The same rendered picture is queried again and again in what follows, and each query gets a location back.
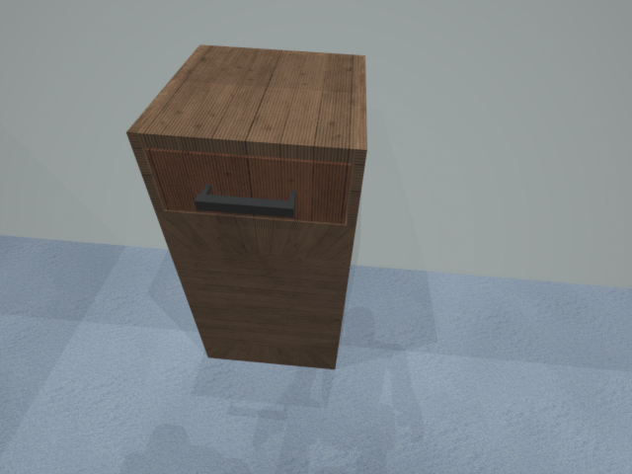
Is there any handle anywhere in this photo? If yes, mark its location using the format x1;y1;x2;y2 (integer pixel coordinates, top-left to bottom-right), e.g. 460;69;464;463
195;184;296;218

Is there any cabinet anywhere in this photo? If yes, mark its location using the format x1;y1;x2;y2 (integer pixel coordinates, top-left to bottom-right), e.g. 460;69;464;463
126;44;367;369

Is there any drawer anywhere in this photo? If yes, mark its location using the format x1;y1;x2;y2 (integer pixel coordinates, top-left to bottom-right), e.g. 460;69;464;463
145;148;352;224

